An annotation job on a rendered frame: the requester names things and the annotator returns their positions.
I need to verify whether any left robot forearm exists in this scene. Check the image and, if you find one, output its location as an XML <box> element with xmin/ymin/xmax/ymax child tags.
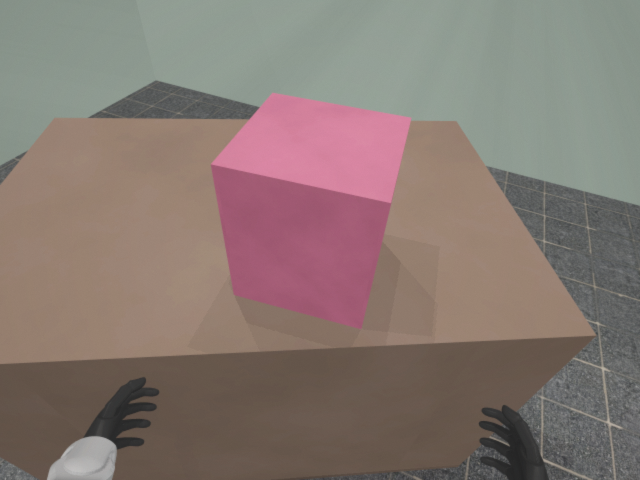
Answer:
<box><xmin>47</xmin><ymin>436</ymin><xmax>117</xmax><ymax>480</ymax></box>

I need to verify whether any robot right hand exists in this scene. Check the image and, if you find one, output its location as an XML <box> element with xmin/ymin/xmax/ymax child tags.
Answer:
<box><xmin>479</xmin><ymin>405</ymin><xmax>549</xmax><ymax>480</ymax></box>

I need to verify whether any robot left hand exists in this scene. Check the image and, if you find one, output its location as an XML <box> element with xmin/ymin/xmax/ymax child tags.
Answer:
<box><xmin>83</xmin><ymin>377</ymin><xmax>159</xmax><ymax>449</ymax></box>

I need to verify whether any pedestal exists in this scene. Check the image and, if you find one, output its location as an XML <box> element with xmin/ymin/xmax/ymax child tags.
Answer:
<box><xmin>0</xmin><ymin>118</ymin><xmax>597</xmax><ymax>480</ymax></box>

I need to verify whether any carton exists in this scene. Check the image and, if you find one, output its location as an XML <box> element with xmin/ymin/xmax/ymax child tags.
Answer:
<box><xmin>211</xmin><ymin>93</ymin><xmax>411</xmax><ymax>329</ymax></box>

